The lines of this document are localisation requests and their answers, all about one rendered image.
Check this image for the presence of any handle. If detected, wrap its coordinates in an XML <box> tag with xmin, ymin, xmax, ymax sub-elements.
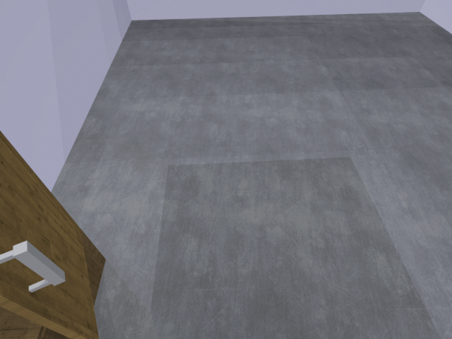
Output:
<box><xmin>0</xmin><ymin>241</ymin><xmax>66</xmax><ymax>292</ymax></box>

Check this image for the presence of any cupboard door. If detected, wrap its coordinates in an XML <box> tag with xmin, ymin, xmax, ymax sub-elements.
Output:
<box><xmin>0</xmin><ymin>132</ymin><xmax>99</xmax><ymax>339</ymax></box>

